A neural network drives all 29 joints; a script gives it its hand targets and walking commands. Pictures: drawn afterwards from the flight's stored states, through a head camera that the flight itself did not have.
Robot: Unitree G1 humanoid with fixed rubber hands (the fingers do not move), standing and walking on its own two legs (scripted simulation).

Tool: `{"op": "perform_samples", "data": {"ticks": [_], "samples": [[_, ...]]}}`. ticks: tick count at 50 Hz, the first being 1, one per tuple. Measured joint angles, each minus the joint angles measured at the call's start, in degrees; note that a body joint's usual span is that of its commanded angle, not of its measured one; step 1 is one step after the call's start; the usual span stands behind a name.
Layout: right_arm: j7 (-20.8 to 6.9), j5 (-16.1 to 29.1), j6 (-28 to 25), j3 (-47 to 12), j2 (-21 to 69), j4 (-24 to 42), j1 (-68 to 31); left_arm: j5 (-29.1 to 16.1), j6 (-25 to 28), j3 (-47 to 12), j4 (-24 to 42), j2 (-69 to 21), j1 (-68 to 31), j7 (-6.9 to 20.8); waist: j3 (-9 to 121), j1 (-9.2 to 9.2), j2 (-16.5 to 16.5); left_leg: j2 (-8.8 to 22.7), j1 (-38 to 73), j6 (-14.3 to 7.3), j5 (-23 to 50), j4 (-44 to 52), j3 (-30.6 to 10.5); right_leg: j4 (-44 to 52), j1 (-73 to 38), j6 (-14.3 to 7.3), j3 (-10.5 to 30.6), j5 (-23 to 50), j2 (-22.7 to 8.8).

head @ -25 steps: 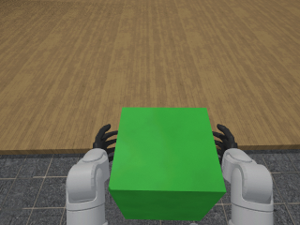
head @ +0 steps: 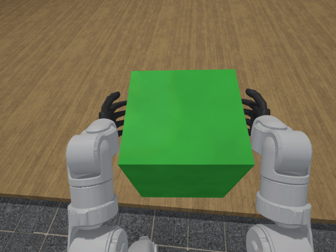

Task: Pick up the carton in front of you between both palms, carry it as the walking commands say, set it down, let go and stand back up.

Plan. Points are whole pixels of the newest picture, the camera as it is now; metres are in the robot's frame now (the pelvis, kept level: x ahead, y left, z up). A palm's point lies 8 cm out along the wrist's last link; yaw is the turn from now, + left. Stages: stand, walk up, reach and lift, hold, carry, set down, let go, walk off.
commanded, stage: carry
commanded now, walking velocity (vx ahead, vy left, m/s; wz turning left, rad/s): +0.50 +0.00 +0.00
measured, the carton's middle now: (182, 141) +0.35 +0.01 +0.09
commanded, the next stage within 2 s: none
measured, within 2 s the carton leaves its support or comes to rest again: neither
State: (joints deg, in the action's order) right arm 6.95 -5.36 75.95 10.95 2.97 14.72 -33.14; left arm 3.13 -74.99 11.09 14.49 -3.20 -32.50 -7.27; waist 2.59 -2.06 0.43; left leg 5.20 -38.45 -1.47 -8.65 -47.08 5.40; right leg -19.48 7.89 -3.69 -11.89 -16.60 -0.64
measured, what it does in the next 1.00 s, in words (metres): climbs: left foot, then right foot 0.07 m higher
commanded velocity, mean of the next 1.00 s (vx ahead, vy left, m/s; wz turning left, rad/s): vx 0.50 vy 0.00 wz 0.00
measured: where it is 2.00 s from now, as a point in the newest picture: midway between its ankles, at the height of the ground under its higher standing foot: (182, 107)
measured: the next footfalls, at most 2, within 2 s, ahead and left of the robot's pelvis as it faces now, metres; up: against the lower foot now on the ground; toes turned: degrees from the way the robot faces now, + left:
left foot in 0.16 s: +0.29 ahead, +0.10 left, +0.00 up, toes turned +7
right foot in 0.60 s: +0.63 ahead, -0.08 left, +0.07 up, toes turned -4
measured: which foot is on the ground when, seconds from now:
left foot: up 0.00-0.14, down 0.16-0.62, up 0.64-1.00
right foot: down 0.00-0.14, up 0.16-0.58, down 0.60-1.00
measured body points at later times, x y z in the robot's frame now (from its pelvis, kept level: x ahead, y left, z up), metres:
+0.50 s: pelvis +0.33 +0.03 -0.01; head +0.44 +0.04 +0.42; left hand +0.76 +0.16 +0.11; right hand +0.74 -0.15 +0.11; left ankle +0.25 +0.09 -0.74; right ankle +0.41 -0.10 -0.62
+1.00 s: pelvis +0.70 +0.01 +0.05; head +0.75 +0.01 +0.50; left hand +1.09 +0.20 +0.24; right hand +1.12 -0.11 +0.23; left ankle +0.84 +0.10 -0.66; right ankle +0.59 -0.07 -0.68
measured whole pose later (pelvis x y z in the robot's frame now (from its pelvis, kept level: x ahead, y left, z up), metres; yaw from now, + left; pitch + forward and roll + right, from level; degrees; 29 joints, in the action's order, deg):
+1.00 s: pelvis +0.70 +0.01 +0.05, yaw +1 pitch +5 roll +1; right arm 6.3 -7.0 76.5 17.7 0.5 1.6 -50.4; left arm 1.3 -74.7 15.7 -2.4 0.8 -52.0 -8.8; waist 0.5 -5.2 -0.5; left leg -0.8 -34.4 -4.0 -4.0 -32.7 5.5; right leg -29.6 9.3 -2.9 -5.6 -24.8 0.5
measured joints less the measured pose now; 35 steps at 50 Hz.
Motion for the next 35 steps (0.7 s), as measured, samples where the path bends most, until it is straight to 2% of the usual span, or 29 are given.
{"op": "perform_samples", "data": {"ticks": [4,6,8,9,11,12,15,21,25,27,29,30,31,32,33,35], "samples": [[0.16,0.92,1.58,1.16,-2.88,-8.77,-6.63,0.03,-1.49,0.24,-9.17,2.25,-7.1,-0.02,0.64,0.41,0.04,-1.41,1.76,-1.51,4.03,9.94,2.23,-0.71,-5.17,1.77,0.71,-5.4,0.22],[0.19,1.29,1.76,1.81,-3.77,-13.24,-9.72,0.09,-2.09,0.56,-13.09,3.23,-10.07,-0.03,0.48,0.87,-0.5,-2.87,4.54,-2.55,4.38,13.86,3.79,-3.96,-6.93,2.78,1.03,-9.53,-0.35],[0.23,1.27,1.15,2.27,-4.13,-18.1,-13.02,-0.2,-2.28,1.16,-16.6,4.57,-12.66,-0.01,-0.23,2.07,-1.04,-4.26,8.02,-3.24,2.63,15.22,5.23,-15.37,-5.2,2.95,0.85,-14.19,-2.04],[0.29,1.14,0.4,2.37,-4.07,-20.09,-14.18,-0.52,-1.95,1.52,-18.39,5.3,-13.84,-0.01,-1.07,3.05,-2.03,-4.84,7.55,-3.98,0.37,12.13,5.59,-24.87,-1.75,2.85,3.1,-13.56,-2.51],[0.84,1.29,-0.46,2.31,-4.04,-23.24,-15.7,-0.83,-1.62,2.42,-20.95,5.98,-15.22,-0.1,-3.09,4.45,-2.22,-5.27,8.11,-5.04,-2.96,9.64,5.59,-43.76,7.05,1.86,8.02,-12.04,-0.71],[1.03,1.58,-0.58,2.39,-4.12,-23.9,-15.94,-0.64,-1.69,2.85,-21.56,5.9,-15.68,-0.14,-4.13,4.91,-1.94,-5.44,9.05,-5.03,-3.36,10.16,5.42,-50.39,11.34,1.26,9.2,-10.92,0.0],[1.66,2.91,-0.91,3.21,-4.29,-23.01,-16.16,0.29,-1.89,4.22,-21.03,5.04,-17.16,-0.49,-7.22,5.65,-1.24,-5.93,12.32,-5.21,-4.7,13.08,5.05,-59.27,23.04,0.39,10.33,-7.92,0.12],[2.25,2.92,-3.32,6.2,-2.27,-16.46,-16.07,1.47,0.26,6.79,-14.94,2.66,-17.95,-0.74,-9.82,6.08,-0.67,-6.13,18.53,-4.53,-9.54,16.03,3.83,-57.15,39.35,0.54,10.18,-5.78,-2.21],[2.15,2.79,-4.54,6.46,-0.94,-12.31,-14.72,1.52,1.19,7.25,-9.74,1.35,-15.89,-0.68,-8.88,6.55,-0.8,-6.14,24.25,-3.17,-14.52,17.03,2.34,-59.4,46.87,-0.23,8.8,-8.4,-3.15],[2.03,3.04,-4.62,6.3,-0.8,-10.45,-13.8,1.73,1.31,6.98,-7.56,0.67,-14.79,-0.65,-8.14,6.45,-0.6,-5.63,28.25,-1.86,-16.61,18.93,1.57,-51.41,47.09,-0.3,6.96,-6.49,-2.86],[1.84,3.13,-4.3,6.32,-1.0,-9.31,-12.99,1.92,1.45,6.21,-6.89,0.28,-14.05,-0.62,-7.44,5.69,-0.48,-4.74,31.52,-1.56,-17.73,18.72,1.63,-37.9,43.21,-1.15,4.5,-2.9,-1.14],[1.73,3.27,-3.93,6.5,-1.44,-8.88,-12.44,2.1,1.72,5.53,-7.43,-0.03,-13.88,-0.61,-7.41,4.83,-0.3,-3.91,31.85,-1.5,-17.63,15.08,1.95,-31.75,39.77,-1.92,3.62,3.23,0.12],[1.04,3.79,-3.49,6.69,-2.3,-8.69,-12.19,2.41,2.36,4.88,-8.22,-0.59,-13.74,-0.6,-7.96,3.44,1.14,-2.19,30.39,-1.57,-13.47,8.14,1.32,-30.97,37.59,-2.48,2.72,7.05,1.3],[0.44,4.12,-3.17,6.94,-2.99,-8.84,-12.16,2.71,2.79,4.15,-8.95,-0.79,-13.77,-0.6,-8.36,2.01,1.7,-2.64,26.57,-0.98,-12.46,-3.07,-1.6,-31.64,36.34,-2.72,2.36,6.17,1.88],[0.16,4.15,-3.01,7.1,-3.42,-9.33,-12.32,2.88,2.89,3.58,-9.52,-0.74,-13.8,-0.67,-8.98,0.72,1.58,-4.49,22.18,-0.82,-12.97,-15.3,-4.74,-31.6,34.76,-2.86,2.52,4.1,2.28],[-0.12,3.65,-2.36,7.24,-3.32,-9.63,-12.34,2.24,2.58,2.96,-9.69,-0.4,-13.03,-1.0,-10.05,-1.57,0.89,-7.56,14.51,-1.27,-13.89,-32.63,-7.88,-28.5,30.37,-2.77,3.2,1.33,3.02]]}}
